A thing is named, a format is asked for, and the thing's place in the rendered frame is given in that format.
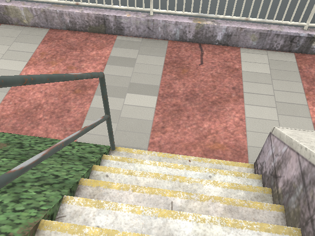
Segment stairs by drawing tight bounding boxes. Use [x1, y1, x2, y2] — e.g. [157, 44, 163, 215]
[34, 147, 302, 236]

